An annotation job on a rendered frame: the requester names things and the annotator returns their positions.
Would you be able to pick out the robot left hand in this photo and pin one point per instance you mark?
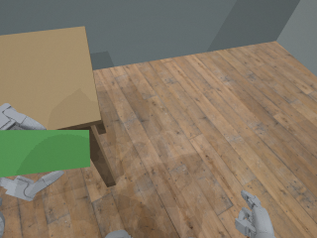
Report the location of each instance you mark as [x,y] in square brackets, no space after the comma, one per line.
[22,187]

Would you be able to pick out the sponge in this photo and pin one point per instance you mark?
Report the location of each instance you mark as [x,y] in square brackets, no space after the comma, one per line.
[25,152]

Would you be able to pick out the robot right hand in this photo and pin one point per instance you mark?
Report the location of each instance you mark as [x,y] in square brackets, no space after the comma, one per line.
[258,220]

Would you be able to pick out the table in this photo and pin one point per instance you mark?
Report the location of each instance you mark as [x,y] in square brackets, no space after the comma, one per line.
[48,76]

